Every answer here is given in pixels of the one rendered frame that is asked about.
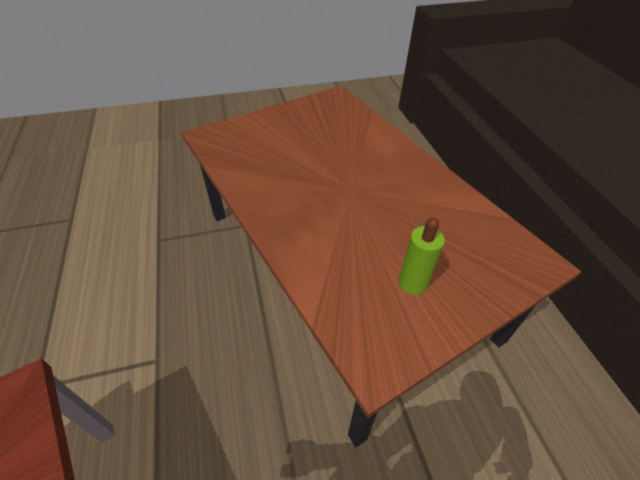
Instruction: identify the chair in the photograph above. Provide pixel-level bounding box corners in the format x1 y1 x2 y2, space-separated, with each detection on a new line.
0 359 116 480

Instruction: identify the sofa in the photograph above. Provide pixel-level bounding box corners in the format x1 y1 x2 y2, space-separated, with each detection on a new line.
398 0 640 414

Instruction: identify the bottle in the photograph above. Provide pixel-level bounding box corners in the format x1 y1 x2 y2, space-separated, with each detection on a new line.
399 218 445 295

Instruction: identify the coffee table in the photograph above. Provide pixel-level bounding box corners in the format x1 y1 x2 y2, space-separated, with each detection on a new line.
181 86 582 448

